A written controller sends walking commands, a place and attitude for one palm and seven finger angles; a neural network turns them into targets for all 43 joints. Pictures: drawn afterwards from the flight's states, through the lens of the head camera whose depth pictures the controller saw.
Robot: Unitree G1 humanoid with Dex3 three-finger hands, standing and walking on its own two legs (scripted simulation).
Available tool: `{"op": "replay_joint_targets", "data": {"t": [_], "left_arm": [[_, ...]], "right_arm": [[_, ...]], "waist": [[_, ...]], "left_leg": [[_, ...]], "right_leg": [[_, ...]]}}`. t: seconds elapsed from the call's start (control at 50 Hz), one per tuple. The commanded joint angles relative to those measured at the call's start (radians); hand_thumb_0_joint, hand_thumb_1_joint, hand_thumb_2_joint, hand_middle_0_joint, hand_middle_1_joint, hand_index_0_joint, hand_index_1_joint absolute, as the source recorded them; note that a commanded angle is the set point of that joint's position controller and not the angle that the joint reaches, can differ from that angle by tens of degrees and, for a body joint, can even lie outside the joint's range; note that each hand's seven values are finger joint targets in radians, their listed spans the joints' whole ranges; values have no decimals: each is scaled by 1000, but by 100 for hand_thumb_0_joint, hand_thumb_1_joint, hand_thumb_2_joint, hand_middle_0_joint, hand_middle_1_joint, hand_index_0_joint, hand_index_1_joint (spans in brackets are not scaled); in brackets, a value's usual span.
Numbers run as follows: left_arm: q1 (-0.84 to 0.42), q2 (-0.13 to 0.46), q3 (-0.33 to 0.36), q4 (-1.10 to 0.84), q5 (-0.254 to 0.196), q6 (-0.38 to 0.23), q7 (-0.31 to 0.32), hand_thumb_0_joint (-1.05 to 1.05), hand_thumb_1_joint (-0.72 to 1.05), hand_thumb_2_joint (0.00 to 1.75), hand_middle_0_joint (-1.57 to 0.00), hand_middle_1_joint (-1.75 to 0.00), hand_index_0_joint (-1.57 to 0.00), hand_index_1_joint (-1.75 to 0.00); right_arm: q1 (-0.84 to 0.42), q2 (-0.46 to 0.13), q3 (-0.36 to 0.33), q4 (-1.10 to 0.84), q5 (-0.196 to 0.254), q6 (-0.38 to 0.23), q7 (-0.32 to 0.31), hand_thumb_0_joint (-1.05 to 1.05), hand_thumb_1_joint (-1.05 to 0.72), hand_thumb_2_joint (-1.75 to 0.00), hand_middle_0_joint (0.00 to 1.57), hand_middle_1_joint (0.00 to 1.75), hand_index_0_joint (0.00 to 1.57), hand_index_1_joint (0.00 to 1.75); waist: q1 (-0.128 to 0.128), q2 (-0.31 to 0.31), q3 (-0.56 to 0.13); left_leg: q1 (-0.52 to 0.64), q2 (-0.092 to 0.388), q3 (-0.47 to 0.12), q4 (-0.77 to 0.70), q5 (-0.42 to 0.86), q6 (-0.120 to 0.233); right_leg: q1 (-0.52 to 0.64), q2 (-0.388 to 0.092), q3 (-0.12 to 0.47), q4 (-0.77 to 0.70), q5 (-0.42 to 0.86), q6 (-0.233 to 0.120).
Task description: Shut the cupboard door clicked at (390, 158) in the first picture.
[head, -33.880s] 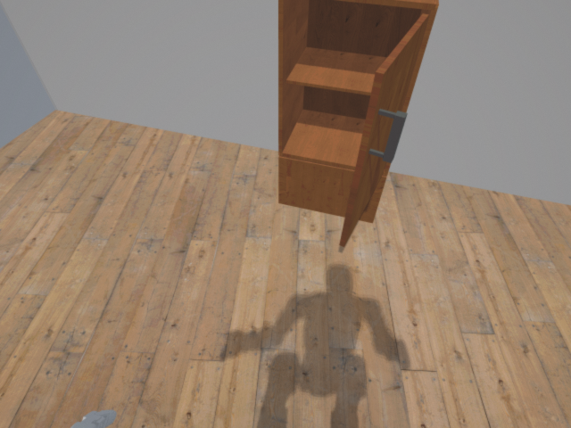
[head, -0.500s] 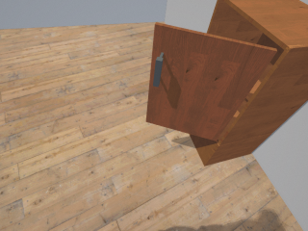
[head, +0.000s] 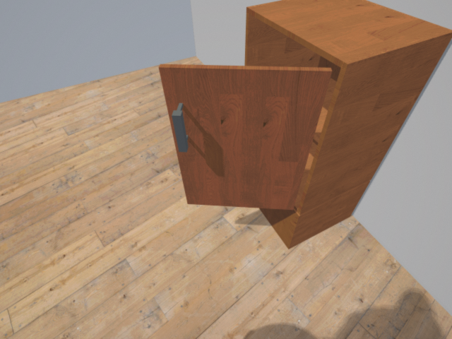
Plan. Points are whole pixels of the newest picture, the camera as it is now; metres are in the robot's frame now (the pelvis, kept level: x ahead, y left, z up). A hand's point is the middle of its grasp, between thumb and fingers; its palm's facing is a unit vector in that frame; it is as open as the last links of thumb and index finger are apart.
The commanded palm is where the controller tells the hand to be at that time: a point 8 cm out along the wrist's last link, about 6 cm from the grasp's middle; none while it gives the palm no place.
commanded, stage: take the last steps up to it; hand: left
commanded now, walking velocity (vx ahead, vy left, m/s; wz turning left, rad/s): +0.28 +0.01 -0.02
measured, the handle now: (182, 127) +0.67 +0.16 -0.02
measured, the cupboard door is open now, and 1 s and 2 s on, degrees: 58 58 58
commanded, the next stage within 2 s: come to a stop and stand still in 0.42 s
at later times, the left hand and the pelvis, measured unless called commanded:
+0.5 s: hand (140, 321) +0.20 +0.20 -0.16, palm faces +0.00 -0.98 -0.19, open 7.3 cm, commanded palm none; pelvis +0.14 +0.02 +0.00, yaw -1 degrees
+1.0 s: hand (139, 301) +0.24 +0.22 -0.19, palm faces +0.05 -0.98 -0.21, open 7.3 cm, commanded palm none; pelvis +0.20 +0.03 -0.01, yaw +0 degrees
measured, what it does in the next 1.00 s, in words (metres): walks ahead: left foot, then right foot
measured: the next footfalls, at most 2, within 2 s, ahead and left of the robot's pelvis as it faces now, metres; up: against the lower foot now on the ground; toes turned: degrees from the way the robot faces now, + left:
left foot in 0.22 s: +0.18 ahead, +0.13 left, +0.00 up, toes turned +6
right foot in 0.58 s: +0.25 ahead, -0.11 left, +0.00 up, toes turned -5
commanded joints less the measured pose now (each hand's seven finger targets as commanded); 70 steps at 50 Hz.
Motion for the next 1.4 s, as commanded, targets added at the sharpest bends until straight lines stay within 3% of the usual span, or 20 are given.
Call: {"op": "replay_joint_targets", "data": {"t": [0.0, 0.1, 0.16, 0.2, 0.22, 0.28, 0.36, 0.5, 0.54, 0.56, 0.6, 0.62, 0.68, 0.76, 0.86, 0.94, 1.0, 1.02, 1.18, 1.38], "left_arm": [[37, 148, 36, -14, -4, -49, 15, 0, 90, 90, -20, -30, -20, -30], [81, 175, 43, 34, 3, -52, 15, 0, 90, 90, -20, -30, -20, -30], [61, 157, 45, 45, -8, -45, 13, 0, 90, 90, -20, -30, -20, -30], [144, 71, 26, 32, -18, -35, 7, 0, 90, 90, -20, -30, -20, -30], [82, 85, 21, 5, -13, -33, 9, 0, 90, 90, -20, -30, -20, -30], [-4, 78, 27, 8, 0, -26, -2, 0, 90, 90, -20, -30, -20, -30], [49, 32, 19, 20, -1, -4, -9, 0, 90, 90, -20, -30, -20, -30], [57, 43, 24, 16, 5, -5, -5, 0, 90, 90, -20, -30, -20, -30], [115, 87, 27, 41, 5, -20, 12, 0, 90, 90, -20, -30, -20, -30], [102, 137, 26, 42, 4, -34, 20, 0, 90, 90, -20, -30, -20, -30], [15, 185, 18, 14, -1, -23, 25, 0, 90, 90, -20, -30, -20, -30], [-13, 163, 21, 22, -5, -34, 31, 0, 90, 90, -20, -30, -20, -30], [-5, 143, 21, 35, -7, -30, 51, 0, 90, 90, -20, -30, -20, -30], [24, 191, 51, 39, 1, -11, 64, 0, 90, 90, -20, -30, -20, -30], [-45, 209, 65, 4, 8, 12, 63, 0, 90, 90, -20, -30, -20, -30], [-95, 190, 56, -13, 3, 24, 55, 0, 90, 90, -20, -30, -20, -30], [-22, 96, 27, -25, -8, 50, 57, 0, 90, 90, -20, -30, -20, -30], [-29, 108, 29, -28, -10, 55, 55, 0, 90, 90, -20, -30, -20, -30], [4, 148, 58, 4, 1, 75, 20, 0, 90, 90, -20, -30, -20, -30], [-38, 81, 26, -16, -1, 57, 5, 0, 90, 90, -20, -30, -20, -30]], "right_arm": [[-84, -28, -13, -95, 9, -57, 11, 0, -90, -90, 20, 30, 20, 30], [-106, -8, -6, -113, 16, -78, 14, 0, -90, -90, 20, 30, 20, 30], [57, -49, -13, -51, 9, -97, 2, 0, -90, -90, 20, 30, 20, 30], [257, -209, -46, -3, -8, -103, -21, 0, -90, -90, 20, 30, 20, 30], [264, -211, -41, -13, -3, -93, -31, 0, -90, -90, 20, 30, 20, 30], [83, -94, -8, -54, 4, -96, -37, 0, -90, -90, 20, 30, 20, 30], [21, -72, 3, -46, 6, -103, -40, 0, -90, -90, 20, 30, 20, 30], [-23, -71, -9, -26, 12, -70, -26, 0, -90, -90, 20, 30, 20, 30], [-28, -11, 6, -23, 21, -68, -24, 0, -90, -90, 20, 30, 20, 30], [8, 35, 18, -30, 28, -64, -22, 0, -90, -90, 20, 30, 20, 30], [67, 41, 18, -5, 26, -43, -22, 0, -90, -90, 20, 30, 20, 30], [66, 56, 19, 14, 25, -33, -28, 0, -90, -90, 20, 30, 20, 30], [62, 9, 7, 20, 38, -24, -40, 0, -90, -90, 20, 30, 20, 30], [-23, -1, -7, -21, 32, -5, -42, 0, -90, -90, 20, 30, 20, 30], [-73, -6, -18, -66, 33, 5, -33, 0, -90, -90, 20, 30, 20, 30], [-15, -10, -18, -53, 31, -4, -25, 0, -90, -90, 20, 30, 20, 30], [-43, -156, -33, -84, 11, -27, -38, 0, -90, -90, 20, 30, 20, 30], [-77, -159, -23, -93, 2, -28, -42, 0, -90, -90, 20, 30, 20, 30], [-75, -128, -15, -86, 8, -36, -75, 0, -90, -90, 20, 30, 20, 30], [-22, -126, -37, -47, 2, -37, -54, 0, -90, -90, 20, 30, 20, 30]], "waist": [[7, -175, 147], [18, -179, 104], [-59, -77, 49], [-88, 316, -111], [-101, 214, -76], [-37, 94, 100], [18, 71, 41], [54, 23, 91], [83, -127, 96], [52, -270, 98], [-3, -122, 105], [-6, -248, 74], [12, -231, -19], [59, -148, -68], [46, -201, -72], [-8, -211, -49], [1, 206, -44], [2, 123, -17], [4, 57, 23], [-29, 166, 2]], "left_leg": [[-162, 21, -4, -56, 97, -18], [-36, -6, 25, -302, 122, 6], [293, -52, 35, -474, 256, 18], [586, 304, -454, -644, 219, 160], [522, 365, -556, -733, 127, 222], [222, 292, -372, -794, 106, 198], [207, 224, -170, -783, 260, 192], [70, 169, -106, -702, 30, 163], [33, 39, -8, -529, 50, 74], [10, -36, 38, -454, -31, 27], [192, -28, -4, -393, -79, 17], [188, -14, -11, -370, -40, 11], [135, -17, -47, -325, -69, 1], [21, -58, -52, -190, -122, -20], [45, -62, -76, -173, -68, -25], [255, -56, -51, -493, 224, -12], [246, 306, -385, -675, 708, 162], [168, 315, -353, -686, 593, 216], [297, 241, -291, -732, 354, 150], [294, 200, -280, -767, 125, 163]], "right_leg": [[1, -236, 160, -229, 229, -160], [35, -241, 139, -162, 300, -148], [-106, -164, 66, 50, 281, -96], [-380, 32, -69, 544, -242, -14], [-436, 24, 15, 700, -297, -29], [-451, -86, 54, 778, -103, -18], [-331, -81, 9, 543, -50, 4], [-76, -19, -66, 169, 91, 22], [7, -97, 85, -27, 163, 13], [-13, -252, 276, -128, 217, -45], [-176, -334, 288, -182, 291, -115], [-151, -295, 268, -150, 482, -111], [37, -318, 198, -26, 972, -137], [174, -369, 212, 31, 1194, -199], [96, -343, 146, 18, 996, -188], [-83, -251, 91, 64, 595, -91], [-220, -16, 21, 386, -288, 47], [-198, -17, 75, 483, -283, 37], [-392, -7, 139, 686, -52, 70], [-249, -22, 23, 313, -120, 53]]}}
